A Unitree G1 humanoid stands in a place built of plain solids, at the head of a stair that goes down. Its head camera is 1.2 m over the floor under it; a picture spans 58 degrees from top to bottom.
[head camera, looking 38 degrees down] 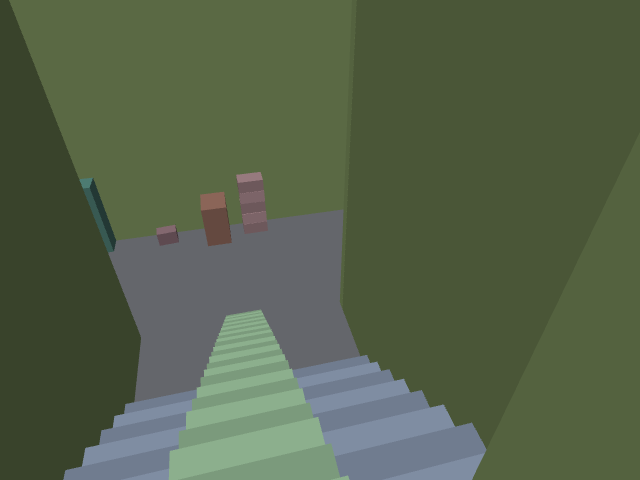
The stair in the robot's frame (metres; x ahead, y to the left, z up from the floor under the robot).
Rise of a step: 0.20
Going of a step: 0.22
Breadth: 0.70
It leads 14 degrees to the left of straight ahead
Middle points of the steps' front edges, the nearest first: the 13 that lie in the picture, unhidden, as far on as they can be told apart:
0.82 0.29 -0.59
1.05 0.35 -0.78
1.25 0.40 -0.98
1.47 0.45 -1.17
1.68 0.50 -1.37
1.89 0.55 -1.57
2.11 0.60 -1.76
2.32 0.66 -1.96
2.53 0.71 -2.16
2.75 0.76 -2.35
2.96 0.81 -2.55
3.18 0.86 -2.75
3.40 0.92 -2.94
